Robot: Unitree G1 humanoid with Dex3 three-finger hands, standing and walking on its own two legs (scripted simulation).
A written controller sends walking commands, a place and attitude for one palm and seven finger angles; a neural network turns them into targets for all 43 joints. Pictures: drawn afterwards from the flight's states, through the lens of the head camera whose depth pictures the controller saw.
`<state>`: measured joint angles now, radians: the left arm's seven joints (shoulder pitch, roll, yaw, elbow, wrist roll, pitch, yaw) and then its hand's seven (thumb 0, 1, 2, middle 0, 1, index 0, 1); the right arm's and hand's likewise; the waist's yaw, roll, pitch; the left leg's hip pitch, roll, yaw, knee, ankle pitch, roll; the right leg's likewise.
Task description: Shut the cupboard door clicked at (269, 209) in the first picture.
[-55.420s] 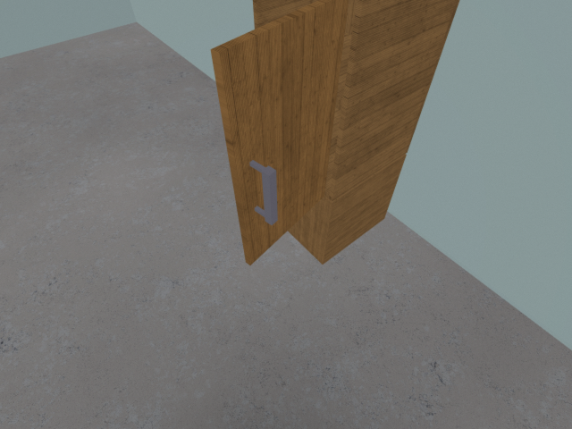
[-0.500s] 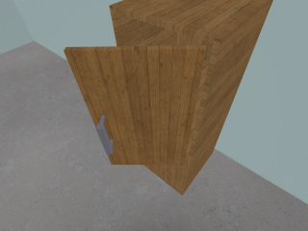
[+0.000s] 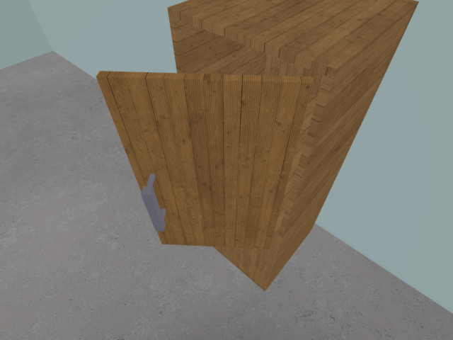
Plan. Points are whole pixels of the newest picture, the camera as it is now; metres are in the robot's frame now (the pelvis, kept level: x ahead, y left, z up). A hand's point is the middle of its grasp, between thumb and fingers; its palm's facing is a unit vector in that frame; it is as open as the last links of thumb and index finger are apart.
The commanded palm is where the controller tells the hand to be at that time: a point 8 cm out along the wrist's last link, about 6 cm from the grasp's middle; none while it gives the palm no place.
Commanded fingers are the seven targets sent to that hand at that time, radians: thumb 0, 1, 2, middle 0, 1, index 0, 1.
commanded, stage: look again from close up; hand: left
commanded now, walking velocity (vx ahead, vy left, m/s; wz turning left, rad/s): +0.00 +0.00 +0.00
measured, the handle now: (156, 203) +0.42 +0.20 -0.07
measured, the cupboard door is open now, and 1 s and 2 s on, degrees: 39 39 39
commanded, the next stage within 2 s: raise the hand and make a fist in 0.42 s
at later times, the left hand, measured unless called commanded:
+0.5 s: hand out of the picture +0.03 +0.18 -0.17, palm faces +0.01 -0.97 -0.23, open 7.3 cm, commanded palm none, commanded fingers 0.00 0.90 0.90 -0.20 -0.30 -0.20 -0.30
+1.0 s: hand out of the picture +0.11 +0.18 -0.09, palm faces +0.10 -0.99 -0.03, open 5.9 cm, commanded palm +0.11 +0.23 -0.07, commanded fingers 0.00 0.90 0.90 -0.64 -0.78 -0.64 -0.78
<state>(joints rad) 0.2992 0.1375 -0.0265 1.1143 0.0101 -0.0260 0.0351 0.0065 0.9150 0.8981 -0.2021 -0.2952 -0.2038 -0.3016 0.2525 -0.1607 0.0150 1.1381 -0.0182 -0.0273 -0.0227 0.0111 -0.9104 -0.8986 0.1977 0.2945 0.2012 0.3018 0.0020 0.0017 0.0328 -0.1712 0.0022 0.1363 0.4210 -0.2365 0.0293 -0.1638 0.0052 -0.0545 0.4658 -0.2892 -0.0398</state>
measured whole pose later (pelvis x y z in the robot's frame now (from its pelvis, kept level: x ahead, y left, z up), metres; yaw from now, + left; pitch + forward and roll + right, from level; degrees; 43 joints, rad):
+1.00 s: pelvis -0.07 -0.02 -0.12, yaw +3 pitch +14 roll +0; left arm 0.44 0.20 0.14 0.12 -0.28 -0.56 -0.31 0.02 0.90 0.90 -0.47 -0.59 -0.47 -0.59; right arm 0.15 -0.27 -0.06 0.49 0.02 -0.27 -0.04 0.01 -0.90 -0.90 0.20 0.29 0.20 0.30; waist 0.05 -0.01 -0.15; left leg -1.02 0.01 -0.01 1.29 -0.51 0.00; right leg -0.97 0.01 -0.11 1.30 -0.57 -0.08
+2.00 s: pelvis -0.05 +0.02 -0.12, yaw +2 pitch +18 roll -4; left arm 0.40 0.25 0.14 -0.04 -0.27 -0.41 -0.27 0.02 0.90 0.90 -1.29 -1.48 -1.29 -1.48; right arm 0.22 -0.23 0.03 0.47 0.01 -0.16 -0.03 0.02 -0.90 -0.90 0.20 0.30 0.21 0.30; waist 0.01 0.04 -0.18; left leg -1.08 0.00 -0.01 1.30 -0.53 0.06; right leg -0.99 0.01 -0.11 1.24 -0.56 -0.02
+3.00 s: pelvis -0.05 +0.01 -0.11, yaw +2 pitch +19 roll -3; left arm 0.15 0.24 0.10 0.13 -0.23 -0.37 -0.20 0.02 0.90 0.90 -1.30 -1.50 -1.30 -1.50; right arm 0.25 -0.25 0.02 0.51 0.01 -0.13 -0.03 0.02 -0.90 -0.90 0.20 0.30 0.21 0.30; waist -0.02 0.04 -0.18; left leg -1.07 0.00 0.00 1.27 -0.53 0.05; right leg -1.00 0.02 -0.09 1.23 -0.56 -0.03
